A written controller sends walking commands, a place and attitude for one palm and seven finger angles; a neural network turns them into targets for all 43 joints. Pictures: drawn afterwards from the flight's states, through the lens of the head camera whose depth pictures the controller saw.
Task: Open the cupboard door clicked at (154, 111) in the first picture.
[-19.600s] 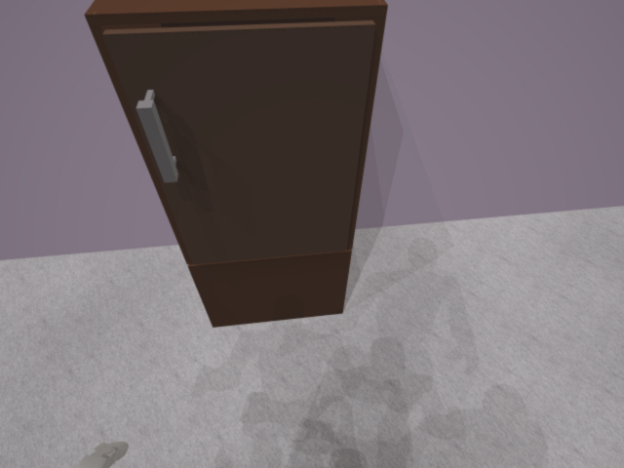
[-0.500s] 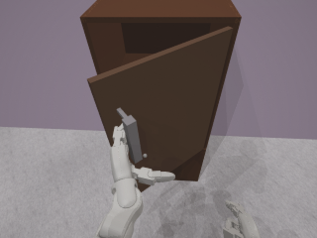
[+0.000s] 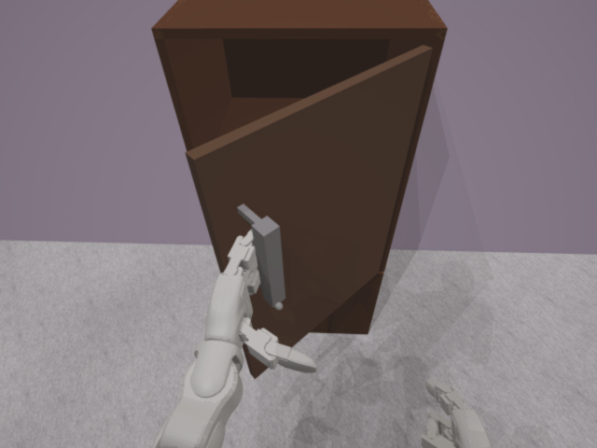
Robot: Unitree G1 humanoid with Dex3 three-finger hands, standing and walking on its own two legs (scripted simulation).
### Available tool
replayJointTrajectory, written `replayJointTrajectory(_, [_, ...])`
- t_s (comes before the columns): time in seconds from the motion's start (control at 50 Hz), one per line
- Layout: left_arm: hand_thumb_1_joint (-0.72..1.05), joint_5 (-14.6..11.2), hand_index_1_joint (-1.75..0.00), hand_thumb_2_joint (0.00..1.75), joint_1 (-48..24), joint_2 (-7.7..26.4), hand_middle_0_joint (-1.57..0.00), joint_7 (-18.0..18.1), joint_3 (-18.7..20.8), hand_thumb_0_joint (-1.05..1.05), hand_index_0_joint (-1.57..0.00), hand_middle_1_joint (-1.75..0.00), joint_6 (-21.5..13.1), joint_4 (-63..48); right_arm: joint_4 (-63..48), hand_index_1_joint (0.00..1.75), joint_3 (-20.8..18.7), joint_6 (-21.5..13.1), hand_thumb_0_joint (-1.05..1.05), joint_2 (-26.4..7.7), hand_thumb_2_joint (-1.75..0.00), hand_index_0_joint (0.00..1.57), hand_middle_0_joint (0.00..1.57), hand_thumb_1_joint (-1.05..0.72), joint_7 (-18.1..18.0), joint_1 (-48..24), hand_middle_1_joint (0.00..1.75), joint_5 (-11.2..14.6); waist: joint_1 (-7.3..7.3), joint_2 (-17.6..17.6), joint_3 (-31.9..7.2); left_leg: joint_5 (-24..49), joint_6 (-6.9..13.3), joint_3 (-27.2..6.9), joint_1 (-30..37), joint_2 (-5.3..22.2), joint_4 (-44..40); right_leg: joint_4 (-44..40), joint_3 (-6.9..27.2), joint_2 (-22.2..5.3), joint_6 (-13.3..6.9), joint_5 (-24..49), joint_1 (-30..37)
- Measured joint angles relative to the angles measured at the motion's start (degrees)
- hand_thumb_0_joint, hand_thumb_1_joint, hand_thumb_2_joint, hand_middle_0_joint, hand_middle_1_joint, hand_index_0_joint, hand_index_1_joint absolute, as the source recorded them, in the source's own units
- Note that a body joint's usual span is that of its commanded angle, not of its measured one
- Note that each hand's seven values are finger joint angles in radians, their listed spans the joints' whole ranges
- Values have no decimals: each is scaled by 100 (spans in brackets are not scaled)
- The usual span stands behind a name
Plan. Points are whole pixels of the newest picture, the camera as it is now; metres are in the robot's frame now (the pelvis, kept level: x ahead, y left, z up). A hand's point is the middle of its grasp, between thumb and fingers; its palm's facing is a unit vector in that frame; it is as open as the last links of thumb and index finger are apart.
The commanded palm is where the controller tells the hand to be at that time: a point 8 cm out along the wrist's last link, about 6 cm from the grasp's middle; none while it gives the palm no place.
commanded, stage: slide the hand sideways off the handle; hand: left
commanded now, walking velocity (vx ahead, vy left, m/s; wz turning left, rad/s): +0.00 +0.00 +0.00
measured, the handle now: (260, 256) +0.35 +0.07 +0.09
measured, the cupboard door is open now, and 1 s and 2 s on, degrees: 44 44 44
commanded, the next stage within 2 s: draw the hand back to the body in 0.76 s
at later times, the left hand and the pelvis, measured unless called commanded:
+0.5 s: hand (234, 335) +0.23 +0.09 +0.08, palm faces -0.03 -1.00 -0.01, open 16.1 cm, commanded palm +0.20 +0.15 +0.09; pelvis +0.03 -0.01 +0.00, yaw +0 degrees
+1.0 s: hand (197, 354) +0.21 +0.13 +0.09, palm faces -0.03 -1.00 -0.04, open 16.3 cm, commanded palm +0.18 +0.19 +0.10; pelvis +0.02 -0.01 -0.01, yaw +1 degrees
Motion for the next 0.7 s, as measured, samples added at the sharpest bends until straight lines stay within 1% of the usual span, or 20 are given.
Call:
replayJointTrajectory(0.1, [-50,21,-31,30,400,178,-16,-142,92,-1,-15,-31,-10,-374,-111,30,11,51,1,6,-90,20,20,-90,25,12,30,-13,3,-26,-6,-42,-7,43,83,46,-36,-77,48,47,-6,4,77])
replayJointTrajectory(0.24, [-50,-79,-32,30,1138,300,-17,-311,199,-1,-18,-31,1,-1030,-264,30,-10,32,1,-58,-90,20,20,-90,11,-17,30,-18,33,27,16,-129,-10,30,96,47,-13,-96,38,50,0,-64,115])
replayJointTrajectory(0.38, [-50,-152,-32,30,1704,463,-19,-598,390,-1,-19,-32,-107,-1516,-352,30,-26,-56,1,-45,-90,20,20,-90,-4,-33,30,-24,78,-12,-44,-244,-45,-4,-24,54,93,8,7,58,-32,-191,7])
replayJointTrajectory(0.5, [-50,-310,-33,30,2308,590,-19,-896,656,-1,-20,-32,-203,-1922,-459,30,-55,-133,1,-62,-90,20,20,-90,-17,49,30,-9,95,17,-147,-368,-82,-42,-127,73,227,120,-26,78,-61,-315,-75])
replayJointTrajectory(0.58, [-49,-453,-32,30,2660,660,-18,-1057,912,-1,-18,-32,-298,-2112,-511,30,-95,-200,1,-107,-90,20,20,-90,-42,120,30,10,116,60,-190,-434,-103,-85,-218,73,340,224,-67,80,-77,-393,-145])
replayJointTrajectory(0.7, [-50,-681,-31,30,2933,757,-16,-1421,1194,-1,-16,-31,-493,-2232,-500,30,-143,-328,1,-190,-90,20,20,-90,-125,193,30,43,158,96,-223,-489,-125,-173,-423,62,532,401,-154,71,-96,-477,-308])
